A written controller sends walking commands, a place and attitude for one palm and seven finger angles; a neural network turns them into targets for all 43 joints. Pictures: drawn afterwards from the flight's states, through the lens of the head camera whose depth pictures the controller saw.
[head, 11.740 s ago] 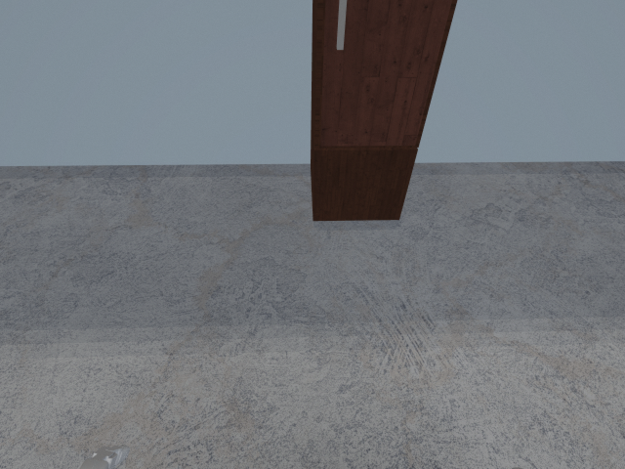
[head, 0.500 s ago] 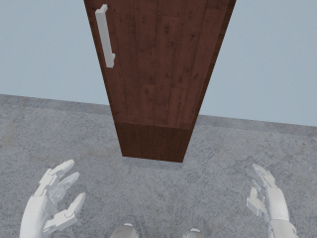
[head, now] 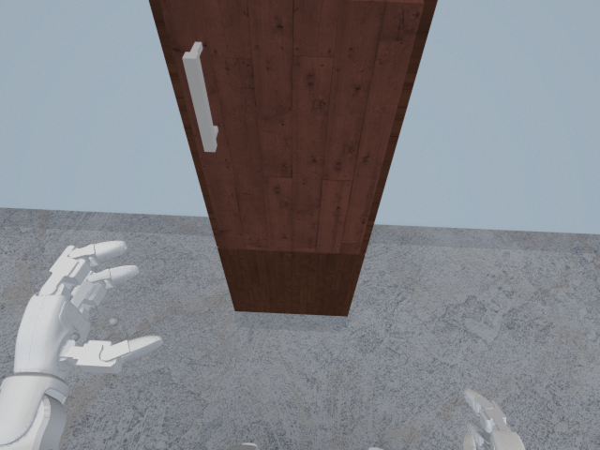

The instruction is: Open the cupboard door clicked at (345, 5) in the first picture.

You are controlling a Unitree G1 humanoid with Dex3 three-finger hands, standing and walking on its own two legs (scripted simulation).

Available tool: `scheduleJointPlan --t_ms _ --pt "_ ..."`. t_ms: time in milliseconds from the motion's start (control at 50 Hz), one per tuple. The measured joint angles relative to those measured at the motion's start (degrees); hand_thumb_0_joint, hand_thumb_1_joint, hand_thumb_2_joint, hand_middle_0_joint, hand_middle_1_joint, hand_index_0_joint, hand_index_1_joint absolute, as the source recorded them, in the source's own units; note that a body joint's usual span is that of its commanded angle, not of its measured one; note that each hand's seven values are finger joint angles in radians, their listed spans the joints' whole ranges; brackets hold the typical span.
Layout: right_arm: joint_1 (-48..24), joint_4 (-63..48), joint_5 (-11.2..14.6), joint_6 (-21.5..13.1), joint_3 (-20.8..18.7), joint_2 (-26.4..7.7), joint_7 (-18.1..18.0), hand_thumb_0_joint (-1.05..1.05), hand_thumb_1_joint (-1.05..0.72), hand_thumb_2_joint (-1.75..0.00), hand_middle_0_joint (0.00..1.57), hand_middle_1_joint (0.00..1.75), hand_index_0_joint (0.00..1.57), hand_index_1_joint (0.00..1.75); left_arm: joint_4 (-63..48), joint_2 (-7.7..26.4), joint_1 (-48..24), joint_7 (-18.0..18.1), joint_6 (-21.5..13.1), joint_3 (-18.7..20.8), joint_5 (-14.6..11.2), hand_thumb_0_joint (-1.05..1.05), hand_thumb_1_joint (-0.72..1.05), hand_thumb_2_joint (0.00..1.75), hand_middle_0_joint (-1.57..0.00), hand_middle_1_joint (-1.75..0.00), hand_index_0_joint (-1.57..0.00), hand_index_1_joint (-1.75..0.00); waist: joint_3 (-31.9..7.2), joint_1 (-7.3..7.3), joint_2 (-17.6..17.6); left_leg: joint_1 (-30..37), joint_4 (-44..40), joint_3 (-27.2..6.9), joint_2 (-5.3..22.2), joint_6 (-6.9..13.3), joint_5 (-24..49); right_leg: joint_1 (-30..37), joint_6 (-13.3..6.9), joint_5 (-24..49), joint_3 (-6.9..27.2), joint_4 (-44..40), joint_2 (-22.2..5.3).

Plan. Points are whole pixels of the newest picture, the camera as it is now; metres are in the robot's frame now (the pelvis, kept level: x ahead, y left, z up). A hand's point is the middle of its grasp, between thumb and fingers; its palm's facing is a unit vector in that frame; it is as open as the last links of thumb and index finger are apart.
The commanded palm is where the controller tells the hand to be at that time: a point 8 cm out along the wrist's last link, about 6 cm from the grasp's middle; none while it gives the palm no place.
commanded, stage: raise the hand with hooked fingers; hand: left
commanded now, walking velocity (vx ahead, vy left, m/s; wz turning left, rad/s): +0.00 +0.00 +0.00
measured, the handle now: (204, 100) +0.59 +0.20 +0.14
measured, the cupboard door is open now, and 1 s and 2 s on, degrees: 0 0 0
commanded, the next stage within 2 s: move the hooked fingers beside the handle in 1.10 s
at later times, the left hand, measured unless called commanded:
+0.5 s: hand (91, 245) +0.30 +0.26 +0.14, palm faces +0.08 -0.99 -0.06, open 13.9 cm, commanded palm +0.27 +0.30 +0.15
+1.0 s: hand (96, 222) +0.32 +0.25 +0.16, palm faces +0.10 -0.99 -0.03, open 14.0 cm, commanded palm +0.28 +0.29 +0.16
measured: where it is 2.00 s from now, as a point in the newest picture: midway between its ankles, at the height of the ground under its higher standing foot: outside the picture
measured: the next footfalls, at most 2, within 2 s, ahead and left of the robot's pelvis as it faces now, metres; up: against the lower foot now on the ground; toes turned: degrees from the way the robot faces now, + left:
none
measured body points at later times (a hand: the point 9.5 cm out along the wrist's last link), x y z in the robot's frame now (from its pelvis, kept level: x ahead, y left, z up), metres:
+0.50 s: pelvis +0.02 -0.01 +0.02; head +0.03 -0.02 +0.47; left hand +0.29 +0.31 +0.15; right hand +0.20 -0.24 -0.05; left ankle +0.00 +0.12 -0.70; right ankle +0.03 -0.14 -0.70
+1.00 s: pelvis +0.02 -0.02 +0.03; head +0.03 -0.03 +0.48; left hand +0.31 +0.31 +0.16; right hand +0.18 -0.27 -0.05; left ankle +0.00 +0.12 -0.70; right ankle +0.03 -0.14 -0.70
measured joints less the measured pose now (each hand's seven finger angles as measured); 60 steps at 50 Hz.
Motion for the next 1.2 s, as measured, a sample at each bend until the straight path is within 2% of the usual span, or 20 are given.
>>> scheduleJointPlan --t_ms 80,160,260,420,580,700,780,900,960,1040,1200 --pt "-2.00 0.20 0.48 -0.50 -0.03 -0.84 -1.22 0.02 -0.90 -0.90 0.20 0.30 0.21 0.30 3.31 1.49 -3.80 -3.33 3.14 -1.11 0.30 0.00 -0.16 0.45 -0.27 -0.98 -0.27 -0.98 0.45 -0.07 0.02 1.89 -1.35 -0.03 -0.10 0.14 0.38 2.00 0.14 0.47 -0.10 -1.52 -0.02" --pt "-3.30 -0.85 0.49 -0.90 0.40 -0.04 -1.71 0.02 -0.90 -0.90 0.20 0.30 0.21 0.30 4.50 3.03 -6.31 -3.69 5.70 0.46 -0.38 0.00 -0.25 0.41 -0.28 -1.04 -0.28 -1.04 0.41 -0.26 -0.32 4.94 -3.96 0.29 0.06 -0.04 1.05 4.78 0.03 1.10 0.10 -3.85 0.25" --pt "-3.76 -1.76 0.45 -0.96 1.40 0.85 -1.32 0.02 -0.90 -0.90 0.20 0.30 0.21 0.30 5.67 4.03 -9.95 -3.35 6.99 3.91 -1.61 0.00 -0.37 0.36 -0.29 -1.11 -0.29 -1.12 0.05 0.58 -0.09 8.17 -6.95 0.29 0.21 -0.33 1.85 7.90 -0.15 1.72 -0.05 -6.57 0.52" --pt "-4.45 -1.27 0.69 0.75 2.64 0.61 -1.88 0.02 -0.90 -0.90 0.20 0.30 0.21 0.30 11.09 5.34 -15.20 -7.34 12.93 4.66 -1.03 -0.01 -0.47 0.31 -0.30 -1.17 -0.29 -1.18 1.03 1.80 1.32 11.28 -10.41 0.10 0.13 -0.52 3.20 10.91 -0.35 2.63 -0.39 -9.52 0.59" --pt "-3.70 0.45 0.65 1.43 2.89 0.59 -2.81 0.02 -0.90 -0.90 0.20 0.30 0.21 0.30 14.40 7.11 -21.10 -8.24 11.96 8.26 -1.59 -0.01 -0.49 0.30 -0.30 -1.19 -0.30 -1.20 1.93 1.68 1.03 14.23 -13.62 0.12 0.59 -1.16 4.49 13.46 -0.94 3.48 -0.50 -11.97 1.17" --pt "-3.18 0.32 1.35 2.58 2.33 -0.62 -3.10 0.02 -0.90 -0.90 0.20 0.30 0.21 0.30 19.76 9.56 -25.02 -10.42 15.71 8.67 -1.71 -0.01 -0.50 0.30 -0.30 -1.19 -0.30 -1.20 1.95 0.95 1.35 14.92 -15.30 0.46 0.73 -1.36 5.40 13.73 -1.16 4.16 -0.23 -13.08 1.38" --pt "-2.88 -0.48 1.17 2.96 1.55 -1.29 -2.65 0.02 -0.90 -0.90 0.20 0.30 0.21 0.30 18.70 8.46 -22.84 -10.80 16.41 8.04 -1.47 -0.01 -0.50 0.30 -0.30 -1.19 -0.30 -1.20 1.94 0.47 1.35 14.98 -15.89 1.15 0.79 -1.35 5.66 13.24 -1.16 4.38 0.46 -13.14 1.48" --pt "-2.36 -0.56 0.69 2.75 1.24 -0.84 -2.46 0.02 -0.90 -0.90 0.20 0.30 0.21 0.30 16.18 6.07 -21.05 -8.09 13.17 9.10 -1.02 -0.01 -0.50 0.30 -0.30 -1.19 -0.30 -1.20 2.26 0.75 0.35 15.83 -16.36 1.47 1.03 -1.53 5.75 13.77 -1.36 4.41 0.77 -13.28 1.75" --pt "-2.44 -0.31 0.81 2.63 1.45 -0.52 -2.70 0.02 -0.90 -0.90 0.20 0.30 0.21 0.30 16.72 6.26 -21.88 -7.43 12.62 9.28 -0.61 -0.01 -0.50 0.30 -0.30 -1.20 -0.30 -1.20 2.49 1.00 0.28 16.13 -16.47 1.22 1.08 -1.59 5.86 14.29 -1.42 4.53 0.51 -13.59 1.80" --pt "-2.92 -0.23 1.03 2.54 1.80 -0.30 -3.18 0.02 -0.90 -0.90 0.20 0.30 0.21 0.30 17.51 6.92 -22.73 -8.34 13.64 8.32 -0.37 -0.01 -0.50 0.30 -0.30 -1.20 -0.30 -1.20 2.71 1.22 0.80 16.39 -16.69 1.04 0.96 -1.50 6.10 14.74 -1.35 4.84 0.34 -14.05 1.70" --pt "-3.62 -0.53 0.95 2.43 2.40 0.28 -3.16 0.02 -0.90 -0.90 0.20 0.30 0.21 0.30 18.52 7.04 -22.71 -9.31 14.30 8.34 -1.20 -0.01 -0.50 0.30 -0.30 -1.20 -0.30 -1.20 2.26 1.25 1.07 16.42 -16.96 1.31 0.73 -1.29 6.35 14.65 -1.13 5.14 0.63 -14.26 1.51"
